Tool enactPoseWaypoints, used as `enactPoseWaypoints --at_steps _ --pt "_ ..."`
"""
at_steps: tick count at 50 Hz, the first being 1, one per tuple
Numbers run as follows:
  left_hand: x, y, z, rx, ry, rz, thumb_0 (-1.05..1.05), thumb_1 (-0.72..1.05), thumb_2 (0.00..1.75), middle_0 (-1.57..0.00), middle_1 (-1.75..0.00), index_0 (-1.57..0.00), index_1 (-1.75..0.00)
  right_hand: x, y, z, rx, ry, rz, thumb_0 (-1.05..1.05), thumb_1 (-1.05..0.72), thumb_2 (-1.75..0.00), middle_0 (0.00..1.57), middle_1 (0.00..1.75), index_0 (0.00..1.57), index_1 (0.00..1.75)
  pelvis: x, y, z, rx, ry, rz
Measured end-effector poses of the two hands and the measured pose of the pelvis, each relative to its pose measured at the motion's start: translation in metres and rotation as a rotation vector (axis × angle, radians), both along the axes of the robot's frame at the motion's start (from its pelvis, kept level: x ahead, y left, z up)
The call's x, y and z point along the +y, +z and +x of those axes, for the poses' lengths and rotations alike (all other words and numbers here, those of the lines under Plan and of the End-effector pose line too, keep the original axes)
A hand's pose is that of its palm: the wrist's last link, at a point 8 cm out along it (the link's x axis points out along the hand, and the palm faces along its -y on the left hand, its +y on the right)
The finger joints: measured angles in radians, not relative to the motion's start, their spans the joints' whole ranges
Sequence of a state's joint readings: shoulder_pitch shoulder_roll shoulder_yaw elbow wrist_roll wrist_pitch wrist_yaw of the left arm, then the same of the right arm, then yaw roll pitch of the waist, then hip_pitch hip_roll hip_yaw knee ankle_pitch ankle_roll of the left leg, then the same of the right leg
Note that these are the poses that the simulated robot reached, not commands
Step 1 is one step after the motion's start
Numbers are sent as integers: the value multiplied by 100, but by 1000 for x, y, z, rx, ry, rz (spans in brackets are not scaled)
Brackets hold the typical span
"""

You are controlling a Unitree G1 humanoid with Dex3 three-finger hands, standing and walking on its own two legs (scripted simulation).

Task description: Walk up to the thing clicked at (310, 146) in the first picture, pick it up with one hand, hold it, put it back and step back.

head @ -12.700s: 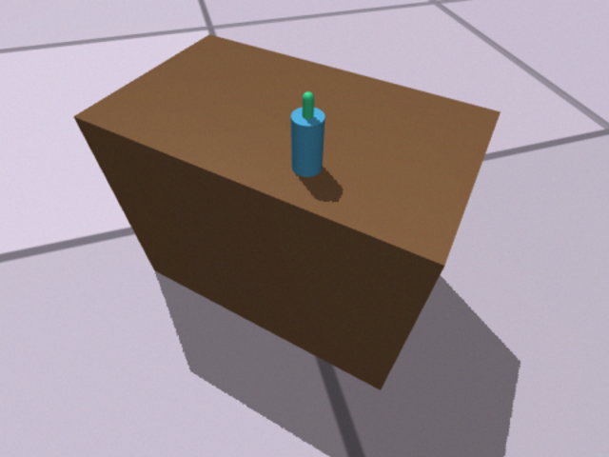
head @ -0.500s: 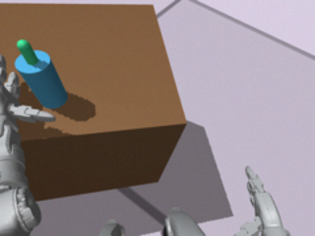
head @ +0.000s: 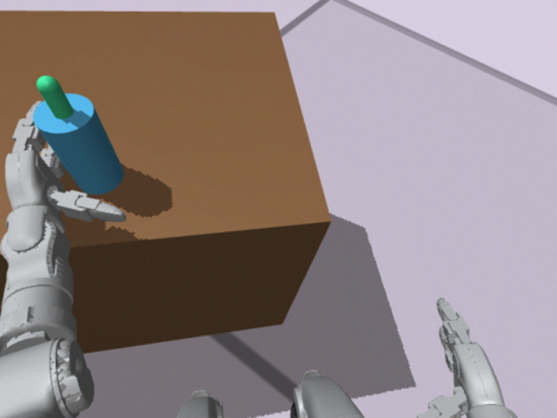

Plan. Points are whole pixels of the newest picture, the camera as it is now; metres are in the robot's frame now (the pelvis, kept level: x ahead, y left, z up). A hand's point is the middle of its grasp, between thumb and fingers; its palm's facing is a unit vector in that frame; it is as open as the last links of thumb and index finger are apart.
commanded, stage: close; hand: left
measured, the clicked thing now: (77, 135) +0.49 +0.22 +0.09
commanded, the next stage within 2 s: settle in 0.70 s
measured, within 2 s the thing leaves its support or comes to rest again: leaves its support in 1.18 s
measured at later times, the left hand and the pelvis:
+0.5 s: hand (84, 151) +0.49 +0.22 +0.07, palm faces +0.17 -0.99 +0.02, open 11.2 cm; pelvis +0.00 +0.00 +0.00, yaw +0 degrees
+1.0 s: hand (80, 152) +0.48 +0.22 +0.07, palm faces +0.19 -0.98 +0.02, open 9.4 cm; pelvis -0.01 +0.00 -0.01, yaw +0 degrees
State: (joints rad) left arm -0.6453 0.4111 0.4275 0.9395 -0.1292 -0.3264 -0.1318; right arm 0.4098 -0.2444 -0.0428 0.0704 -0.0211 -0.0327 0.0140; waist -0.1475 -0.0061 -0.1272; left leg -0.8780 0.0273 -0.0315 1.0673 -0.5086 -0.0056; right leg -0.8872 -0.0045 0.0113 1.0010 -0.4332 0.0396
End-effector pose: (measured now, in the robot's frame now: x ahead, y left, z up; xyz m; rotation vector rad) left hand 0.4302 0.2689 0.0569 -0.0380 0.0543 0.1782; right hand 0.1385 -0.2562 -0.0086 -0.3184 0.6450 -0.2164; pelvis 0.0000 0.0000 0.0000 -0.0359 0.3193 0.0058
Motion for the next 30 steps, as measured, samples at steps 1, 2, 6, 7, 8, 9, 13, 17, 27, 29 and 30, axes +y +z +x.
enactPoseWaypoints --at_steps 1,2,6,7,8,9,13,17,27,29,30 --pt "1 0 0 -2 8 0 -1 -56 3 -21 -10 -21 -9 1 0 1 -2 2 1 -1 52 -5 5 5 5 5 0 0 -1 0 0 1" --pt "3 0 1 -6 15 0 -1 -56 4 -23 -12 -24 -11 1 1 1 -4 4 0 -1 52 -5 5 5 5 5 -1 -1 -2 0 1 1" --pt "6 1 7 -27 19 11 -1 -54 7 -35 -20 -36 -19 0 2 2 -3 11 -18 -1 51 -5 5 5 6 5 -1 -2 -5 6 3 1" --pt "7 2 9 -30 14 14 -1 -53 8 -38 -22 -39 -20 0 3 2 -1 13 -24 -1 51 -5 5 5 6 5 -1 -3 -6 9 3 0" --pt "7 1 11 -29 10 17 -1 -52 9 -40 -24 -42 -22 -1 3 1 3 14 -28 -1 51 -5 5 5 6 5 -1 -3 -6 12 3 -1" --pt "7 0 13 -26 7 17 -1 -52 10 -42 -25 -44 -24 -1 3 0 6 16 -32 -1 51 -5 5 5 6 5 -1 -4 -7 16 3 -2" --pt "6 -5 20 -11 -5 8 -1 -50 13 -50 -31 -52 -29 -1 1 -6 21 17 -42 -1 51 -5 5 5 6 5 0 -6 -8 32 2 -8" --pt "4 -5 24 -18 -6 7 -1 -46 18 -57 -37 -59 -35 -1 -2 -10 33 4 -40 -1 51 -5 5 5 6 5 1 -7 -7 38 -2 -10" --pt "1 11 24 -24 6 15 -1 -25 42 -85 -66 -88 -64 2 -8 -3 26 -12 4 -1 51 -5 5 5 6 5 3 -4 0 30 -5 -8" --pt "3 9 24 -21 20 4 -1 -22 47 -86 -70 -92 -69 1 -6 -1 20 -11 3 -1 51 -5 5 5 6 5 2 -5 0 29 -6 -6" --pt "4 9 24 -26 22 1 -1 -23 50 -86 -72 -91 -70 0 -6 0 18 -8 0 -1 51 -5 5 5 6 5 2 -5 -1 30 -6 -4"
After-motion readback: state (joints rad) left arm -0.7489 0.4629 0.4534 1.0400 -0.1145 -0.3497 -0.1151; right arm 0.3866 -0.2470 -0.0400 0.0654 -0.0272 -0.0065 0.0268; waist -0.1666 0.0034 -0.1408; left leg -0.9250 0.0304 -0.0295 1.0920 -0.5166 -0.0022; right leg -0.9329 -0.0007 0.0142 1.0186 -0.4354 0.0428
